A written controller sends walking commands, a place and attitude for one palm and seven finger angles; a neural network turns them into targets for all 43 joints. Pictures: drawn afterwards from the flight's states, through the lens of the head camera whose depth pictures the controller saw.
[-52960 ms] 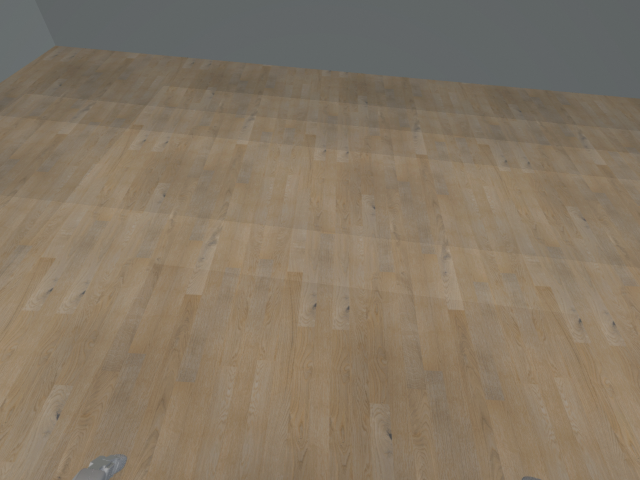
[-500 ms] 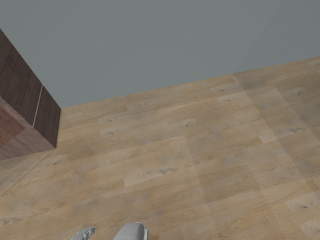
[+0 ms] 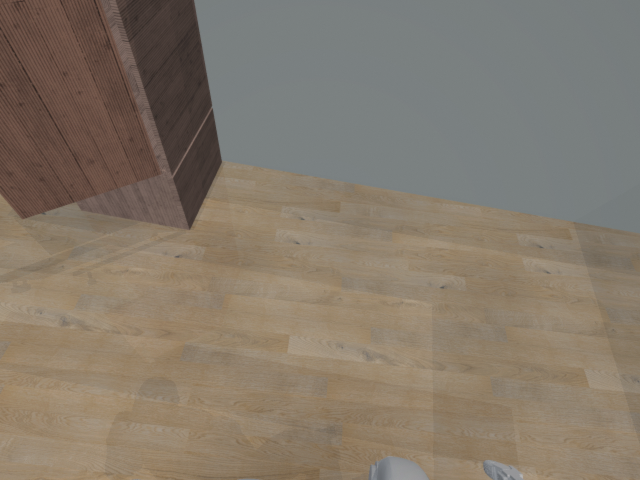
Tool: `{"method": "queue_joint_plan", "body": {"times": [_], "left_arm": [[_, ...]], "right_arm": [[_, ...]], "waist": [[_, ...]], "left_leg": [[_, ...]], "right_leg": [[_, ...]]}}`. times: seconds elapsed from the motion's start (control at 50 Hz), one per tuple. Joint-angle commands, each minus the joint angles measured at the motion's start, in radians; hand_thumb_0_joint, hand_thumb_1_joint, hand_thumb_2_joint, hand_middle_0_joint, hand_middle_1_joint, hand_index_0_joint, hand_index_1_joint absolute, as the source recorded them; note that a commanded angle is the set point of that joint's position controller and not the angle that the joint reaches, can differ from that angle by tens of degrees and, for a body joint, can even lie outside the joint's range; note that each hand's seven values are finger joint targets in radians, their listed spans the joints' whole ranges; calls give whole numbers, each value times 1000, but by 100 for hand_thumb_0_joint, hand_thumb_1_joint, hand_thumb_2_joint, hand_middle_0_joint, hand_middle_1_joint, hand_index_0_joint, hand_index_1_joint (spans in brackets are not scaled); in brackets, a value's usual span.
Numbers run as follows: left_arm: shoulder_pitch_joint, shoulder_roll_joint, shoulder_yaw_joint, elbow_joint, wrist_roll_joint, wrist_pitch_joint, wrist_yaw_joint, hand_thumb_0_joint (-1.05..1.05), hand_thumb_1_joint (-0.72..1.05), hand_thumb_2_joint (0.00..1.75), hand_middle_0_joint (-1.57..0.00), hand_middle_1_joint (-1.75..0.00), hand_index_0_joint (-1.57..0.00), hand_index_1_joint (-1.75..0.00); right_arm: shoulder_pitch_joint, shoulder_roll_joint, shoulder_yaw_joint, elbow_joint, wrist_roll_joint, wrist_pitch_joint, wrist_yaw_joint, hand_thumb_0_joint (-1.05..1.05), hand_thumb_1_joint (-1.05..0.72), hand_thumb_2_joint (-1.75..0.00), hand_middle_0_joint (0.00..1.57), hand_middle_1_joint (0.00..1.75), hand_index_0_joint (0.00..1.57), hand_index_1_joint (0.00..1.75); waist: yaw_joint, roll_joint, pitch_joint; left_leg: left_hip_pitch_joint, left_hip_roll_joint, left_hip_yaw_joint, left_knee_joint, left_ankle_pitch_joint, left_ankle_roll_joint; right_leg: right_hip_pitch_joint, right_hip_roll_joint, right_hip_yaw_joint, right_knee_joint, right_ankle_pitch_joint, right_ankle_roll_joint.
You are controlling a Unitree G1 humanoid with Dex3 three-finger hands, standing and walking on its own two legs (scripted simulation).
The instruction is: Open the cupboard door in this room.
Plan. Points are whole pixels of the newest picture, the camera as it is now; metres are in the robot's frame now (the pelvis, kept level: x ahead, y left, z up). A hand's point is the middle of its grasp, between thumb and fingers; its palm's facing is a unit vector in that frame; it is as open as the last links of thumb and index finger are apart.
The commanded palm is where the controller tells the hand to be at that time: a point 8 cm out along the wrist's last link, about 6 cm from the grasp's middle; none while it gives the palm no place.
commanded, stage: turn to face it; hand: left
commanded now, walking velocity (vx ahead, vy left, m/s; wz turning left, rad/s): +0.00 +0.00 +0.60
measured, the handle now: out of the picture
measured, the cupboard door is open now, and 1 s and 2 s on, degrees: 41 41 41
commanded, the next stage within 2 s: take the last steps up to it in 0.80 s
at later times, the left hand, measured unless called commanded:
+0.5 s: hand out of the picture +0.05 +0.14 -0.14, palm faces +0.28 -0.92 -0.26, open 7.4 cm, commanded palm none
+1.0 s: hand out of the picture -0.07 +0.18 -0.17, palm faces +0.53 -0.82 -0.22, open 7.4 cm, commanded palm none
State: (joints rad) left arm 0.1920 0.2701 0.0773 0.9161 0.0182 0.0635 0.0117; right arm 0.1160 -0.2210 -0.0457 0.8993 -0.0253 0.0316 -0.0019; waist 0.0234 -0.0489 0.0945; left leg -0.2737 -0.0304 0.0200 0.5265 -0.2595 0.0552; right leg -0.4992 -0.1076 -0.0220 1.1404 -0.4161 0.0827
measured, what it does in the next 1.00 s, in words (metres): steps on the spot, turning left: right foot, then left foot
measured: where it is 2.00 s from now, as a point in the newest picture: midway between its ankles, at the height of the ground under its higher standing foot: (253, 454)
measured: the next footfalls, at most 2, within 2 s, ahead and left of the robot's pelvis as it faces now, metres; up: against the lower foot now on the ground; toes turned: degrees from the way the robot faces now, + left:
right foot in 0.30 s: +0.05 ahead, -0.16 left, +0.00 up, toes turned +8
left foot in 0.74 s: -0.01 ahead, +0.07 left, +0.00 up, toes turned +30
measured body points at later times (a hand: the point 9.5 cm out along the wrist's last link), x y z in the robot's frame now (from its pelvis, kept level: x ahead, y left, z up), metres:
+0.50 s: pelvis +0.01 -0.07 +0.01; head +0.06 -0.08 +0.45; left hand +0.03 +0.19 -0.12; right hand +0.12 -0.31 -0.15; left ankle -0.06 +0.07 -0.64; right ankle +0.01 -0.16 -0.74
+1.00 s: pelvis +0.00 -0.02 +0.01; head +0.02 +0.02 +0.45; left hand -0.09 +0.22 -0.15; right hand +0.21 -0.17 -0.13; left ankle -0.05 +0.05 -0.74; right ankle +0.05 -0.18 -0.66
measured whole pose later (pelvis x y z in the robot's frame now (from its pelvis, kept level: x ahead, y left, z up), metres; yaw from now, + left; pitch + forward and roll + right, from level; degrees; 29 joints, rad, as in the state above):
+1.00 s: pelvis +0.00 -0.02 +0.01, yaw +28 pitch +0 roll -1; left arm 0.23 0.24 0.06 0.97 0.02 0.05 0.01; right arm 0.12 -0.18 -0.02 0.94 -0.03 0.01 -0.01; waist 0.04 -0.03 0.07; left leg -0.21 -0.01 0.04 0.46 -0.25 0.05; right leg -0.44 -0.10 -0.02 1.03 -0.41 0.07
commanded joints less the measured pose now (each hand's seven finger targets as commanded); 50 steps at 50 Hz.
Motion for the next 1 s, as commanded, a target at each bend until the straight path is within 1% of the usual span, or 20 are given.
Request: {"method": "queue_joint_plan", "body": {"times": [0.0,0.12,0.18,0.22,0.24,0.26,0.28,0.3,0.32,0.38,0.6,0.64,0.68,0.7,0.72,0.74,0.8,0.86,0.92,0.98], "left_arm": [[-11,60,13,-92,4,-26,-1,0,90,90,-20,-30,-20,-30],[-94,43,6,-134,-2,-36,3,0,90,90,-20,-30,-20,-30],[-57,36,3,-132,-11,-42,7,0,90,90,-20,-30,-20,-30],[14,51,7,-116,-13,-54,11,0,90,90,-20,-30,-20,-30],[64,74,16,-105,-12,-65,16,0,90,90,-20,-30,-20,-30],[89,157,33,-99,4,-73,25,0,90,90,-20,-30,-20,-30],[82,206,33,-105,11,-70,28,0,90,90,-20,-30,-20,-30],[43,175,18,-112,4,-69,29,0,90,90,-20,-30,-20,-30],[-24,117,14,-123,3,-73,35,0,90,90,-20,-30,-20,-30],[-64,67,-5,-134,-5,-77,24,0,90,90,-20,-30,-20,-30],[124,131,25,-56,13,-77,22,0,90,90,-20,-30,-20,-30],[115,137,29,-46,13,-76,19,0,90,90,-20,-30,-20,-30],[83,132,28,-47,-1,-72,13,0,90,90,-20,-30,-20,-30],[86,80,18,-69,-9,-66,7,0,90,90,-20,-30,-20,-30],[26,16,-11,-102,-10,-58,8,0,90,90,-20,-30,-20,-30],[6,46,-7,-104,-5,-42,16,0,90,90,-20,-30,-20,-30],[10,48,3,-44,0,-27,7,0,90,90,-20,-30,-20,-30],[68,37,1,-9,1,-25,-1,0,90,90,-20,-30,-20,-30],[73,17,-6,-4,1,-33,-3,0,90,90,-20,-30,-20,-30],[14,3,-11,-22,5,-43,-13,0,90,90,-20,-30,-20,-30]], "right_arm": [[61,-203,-54,-45,5,-22,-11,0,-90,-90,20,30,20,30],[101,-202,-66,-32,-2,-15,-9,0,-90,-90,20,30,20,30],[77,-206,-73,-41,-3,-8,-9,0,-90,-90,20,30,20,30],[49,-198,-77,-49,5,-6,-8,0,-90,-90,20,30,20,30],[43,-168,-76,-55,12,-6,-5,0,-90,-90,20,30,20,30],[63,-106,-68,-63,23,-9,1,0,-90,-90,20,30,20,30],[41,-102,-68,-81,17,-7,3,0,-90,-90,20,30,20,30],[51,-136,-73,-65,8,2,9,0,-90,-90,20,30,20,30],[79,-134,-79,-42,6,16,13,0,-90,-90,20,30,20,30],[84,-99,-66,-9,5,28,28,0,-90,-90,20,30,20,30],[-57,-49,-31,-29,16,13,27,0,-90,-90,20,30,20,30],[-20,-52,-30,-21,17,4,23,0,-90,-90,20,30,20,30],[74,-97,-38,7,11,-10,20,0,-90,-90,20,30,20,30],[126,-199,-62,15,2,-20,15,0,-90,-90,20,30,20,30],[184,-272,-78,22,4,-14,4,0,-90,-90,20,30,20,30],[186,-267,-68,28,3,-7,-5,0,-90,-90,20,30,20,30],[49,-185,-40,-5,0,-15,-29,0,-90,-90,20,30,20,30],[37,-157,-26,-6,5,-28,-30,0,-90,-90,20,30,20,30],[78,-151,-25,9,7,-37,-28,0,-90,-90,20,30,20,30],[131,-145,-27,31,0,-41,-22,0,-90,-90,20,30,20,30]], "waist": [[-36,152,-115],[-58,206,-134],[-44,234,-155],[-6,209,-176],[20,135,-200],[31,-105,-221],[37,-253,-180],[11,-143,-136],[-26,-214,-114],[-58,-139,-72],[29,-162,-115],[8,-157,-129],[-57,-79,-178],[-86,164,-232],[-116,349,-228],[-111,233,-225],[-54,255,-103],[-20,185,-112],[-23,186,-139],[-49,200,-104]], "left_leg": [[108,245,-267,-209,334,102],[121,233,-351,-168,367,116],[70,213,-384,-126,424,105],[-6,179,-386,-64,401,72],[-100,130,-359,-6,270,27],[-296,15,-220,169,-41,-49],[-355,-68,-76,430,-365,-100],[-328,-13,-116,608,-328,-90],[-325,21,-128,678,-274,-94],[-331,44,-61,738,-119,-125],[-183,38,65,256,-201,-110],[-82,22,86,124,-144,-96],[152,35,70,-104,104,-71],[328,241,-184,-132,377,12],[331,432,-400,-149,742,134],[275,461,-345,-133,724,190],[131,320,-225,-180,550,132],[143,270,-151,-184,579,105],[193,259,-149,-193,517,113],[166,261,-200,-237,236,129]], "right_leg": [[-43,10,23,-41,52,14],[16,55,19,-244,-10,7],[151,95,2,-417,-8,-8],[312,106,-4,-615,129,-15],[462,57,31,-762,225,-24],[626,-177,239,-852,252,-90],[525,-396,415,-867,399,-209],[403,-381,325,-848,410,-247],[348,-328,265,-861,379,-231],[353,-198,49,-809,523,-179],[495,-257,-51,-697,785,-206],[457,-255,-67,-648,762,-185],[332,-209,-133,-492,636,-112],[123,-101,-186,-303,272,-45],[-25,-13,-110,-129,-251,-12],[-7,-26,-9,-61,-255,-34],[-20,-18,27,-4,-77,-21],[1,2,13,-14,8,-12],[12,14,-9,-87,20,-9],[24,27,-32,-193,-9,-21]]}}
